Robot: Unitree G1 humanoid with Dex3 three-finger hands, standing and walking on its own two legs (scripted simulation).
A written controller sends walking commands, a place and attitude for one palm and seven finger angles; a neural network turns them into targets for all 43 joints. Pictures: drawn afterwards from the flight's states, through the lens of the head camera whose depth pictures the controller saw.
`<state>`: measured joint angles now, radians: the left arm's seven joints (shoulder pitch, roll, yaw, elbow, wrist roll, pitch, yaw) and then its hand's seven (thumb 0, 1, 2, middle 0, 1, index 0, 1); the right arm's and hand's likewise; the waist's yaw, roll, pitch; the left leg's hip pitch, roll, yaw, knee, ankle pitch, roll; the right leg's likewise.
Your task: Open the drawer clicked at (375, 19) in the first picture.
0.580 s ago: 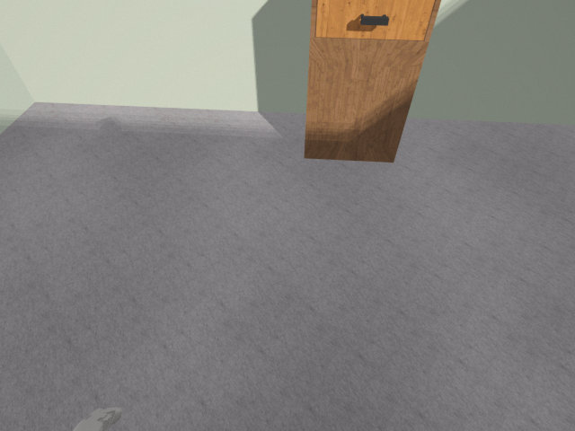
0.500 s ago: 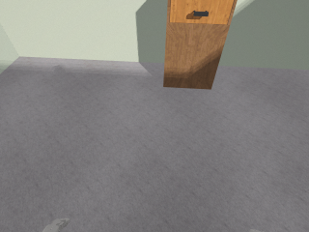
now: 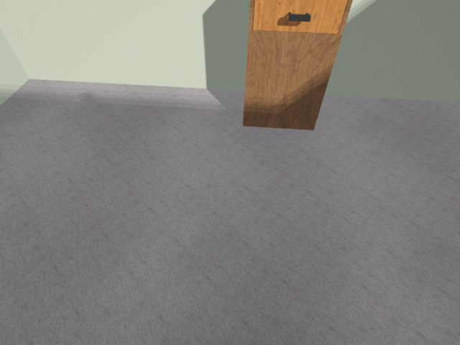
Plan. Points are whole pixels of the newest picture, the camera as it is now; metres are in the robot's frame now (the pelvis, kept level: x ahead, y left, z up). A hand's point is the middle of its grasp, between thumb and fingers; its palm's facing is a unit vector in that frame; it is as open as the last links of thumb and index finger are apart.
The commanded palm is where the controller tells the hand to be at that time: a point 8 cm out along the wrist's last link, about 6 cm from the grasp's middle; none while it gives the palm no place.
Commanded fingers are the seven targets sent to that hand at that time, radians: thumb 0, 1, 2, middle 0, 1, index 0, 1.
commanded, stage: stand and wait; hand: left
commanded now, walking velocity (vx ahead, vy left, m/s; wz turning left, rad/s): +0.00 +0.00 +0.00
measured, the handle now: (299, 16) +1.59 -0.25 -0.03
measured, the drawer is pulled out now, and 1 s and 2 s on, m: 0.00 0.00 0.00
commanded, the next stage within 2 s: look at it before walking up in 0.24 s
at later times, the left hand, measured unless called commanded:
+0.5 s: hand out of the picture +0.06 +0.25 -0.15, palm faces -0.03 -0.94 -0.33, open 7.4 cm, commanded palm none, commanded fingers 0.00 0.90 0.90 -0.20 -0.30 -0.20 -0.30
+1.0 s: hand out of the picture +0.06 +0.25 -0.15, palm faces -0.03 -0.94 -0.34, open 7.4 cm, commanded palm none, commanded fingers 0.00 0.90 0.90 -0.20 -0.30 -0.20 -0.30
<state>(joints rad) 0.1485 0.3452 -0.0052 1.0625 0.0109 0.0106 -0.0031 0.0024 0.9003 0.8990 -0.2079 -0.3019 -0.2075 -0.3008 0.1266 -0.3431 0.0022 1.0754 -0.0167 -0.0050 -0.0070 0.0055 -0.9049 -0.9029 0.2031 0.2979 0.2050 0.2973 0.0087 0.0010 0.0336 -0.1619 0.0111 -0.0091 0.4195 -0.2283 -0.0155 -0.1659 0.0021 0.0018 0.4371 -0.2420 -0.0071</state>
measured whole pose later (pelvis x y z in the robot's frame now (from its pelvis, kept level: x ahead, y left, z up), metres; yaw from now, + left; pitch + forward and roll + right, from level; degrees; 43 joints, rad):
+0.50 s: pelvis -0.01 +0.00 +0.00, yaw +0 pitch -2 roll +0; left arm 0.13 0.34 -0.01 1.08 0.01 0.00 -0.01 0.00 0.90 0.90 -0.21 -0.30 -0.21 -0.30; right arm 0.13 -0.34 0.00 1.11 -0.01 -0.01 0.00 0.00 -0.90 -0.90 0.20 0.30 0.20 0.30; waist 0.00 0.00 0.03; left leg -0.16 0.01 -0.01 0.38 -0.19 -0.01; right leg -0.16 0.00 0.01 0.40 -0.20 0.00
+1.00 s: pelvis +0.00 +0.01 +0.00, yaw +0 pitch -2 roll +0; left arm 0.14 0.34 -0.01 1.09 0.01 0.00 0.00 0.00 0.90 0.90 -0.21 -0.30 -0.21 -0.30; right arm 0.11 -0.34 0.01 1.12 -0.01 -0.01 0.00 0.00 -0.91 -0.90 0.20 0.30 0.20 0.30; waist 0.01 0.00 0.03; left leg -0.15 0.01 0.00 0.37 -0.19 -0.01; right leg -0.15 0.00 0.01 0.38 -0.20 0.00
